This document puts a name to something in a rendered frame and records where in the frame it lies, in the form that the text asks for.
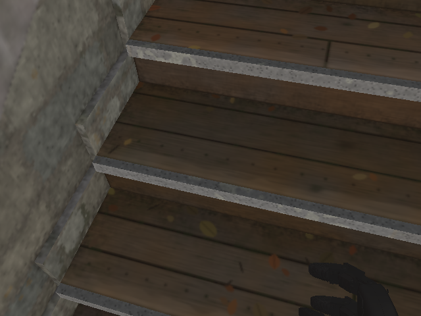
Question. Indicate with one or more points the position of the right robot hand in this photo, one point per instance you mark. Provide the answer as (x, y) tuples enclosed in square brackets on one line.
[(372, 298)]

